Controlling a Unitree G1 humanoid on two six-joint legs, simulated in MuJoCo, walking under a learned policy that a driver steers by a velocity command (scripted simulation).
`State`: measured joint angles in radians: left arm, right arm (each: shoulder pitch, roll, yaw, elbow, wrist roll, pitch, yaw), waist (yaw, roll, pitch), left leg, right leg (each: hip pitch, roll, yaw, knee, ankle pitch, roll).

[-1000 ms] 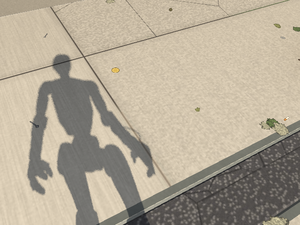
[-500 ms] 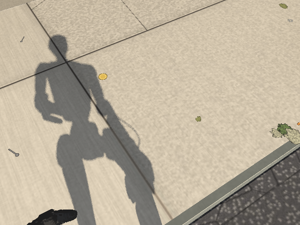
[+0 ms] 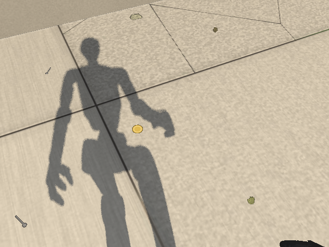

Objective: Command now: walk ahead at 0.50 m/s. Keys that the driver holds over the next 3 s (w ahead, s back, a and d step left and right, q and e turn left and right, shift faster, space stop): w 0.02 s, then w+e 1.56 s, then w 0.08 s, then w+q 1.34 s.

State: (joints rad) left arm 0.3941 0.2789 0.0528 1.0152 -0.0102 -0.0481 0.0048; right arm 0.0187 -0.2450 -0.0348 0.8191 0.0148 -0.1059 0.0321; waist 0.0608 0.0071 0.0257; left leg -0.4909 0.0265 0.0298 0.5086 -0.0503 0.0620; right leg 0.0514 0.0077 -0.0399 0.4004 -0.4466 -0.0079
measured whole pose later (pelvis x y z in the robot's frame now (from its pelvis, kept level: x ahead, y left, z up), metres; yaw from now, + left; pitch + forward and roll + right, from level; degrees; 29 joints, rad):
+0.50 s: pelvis +0.27 -0.01 +0.00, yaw -12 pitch +2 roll +2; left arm 0.07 0.23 0.05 0.81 -0.02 -0.04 -0.06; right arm 0.32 -0.26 -0.06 0.96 0.00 -0.07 -0.02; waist -0.06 -0.02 0.03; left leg 0.12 -0.02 0.26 0.24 -0.38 0.00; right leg -0.61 -0.06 -0.05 0.63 -0.05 -0.08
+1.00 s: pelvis +0.55 -0.10 +0.01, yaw -30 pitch +3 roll +0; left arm 0.37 0.28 0.08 0.80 -0.03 -0.04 0.02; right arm 0.00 -0.27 -0.05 0.72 0.01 -0.12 0.02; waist 0.09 0.04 0.02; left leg -0.53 0.01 -0.08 0.47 0.01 -0.03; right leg -0.07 0.11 0.20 0.42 -0.38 -0.07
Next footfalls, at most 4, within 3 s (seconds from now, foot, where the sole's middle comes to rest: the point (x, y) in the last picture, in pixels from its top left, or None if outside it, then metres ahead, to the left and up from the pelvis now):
0.56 right None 0.44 -0.15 -0.76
1.04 left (197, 173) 0.79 -0.08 -0.76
1.56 right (282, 175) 0.81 -0.47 -0.76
2.10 left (291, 114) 1.19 -0.58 -0.76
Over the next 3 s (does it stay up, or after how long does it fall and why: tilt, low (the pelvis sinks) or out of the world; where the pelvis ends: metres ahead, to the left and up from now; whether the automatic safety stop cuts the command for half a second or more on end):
stays up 1.38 -0.82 0.01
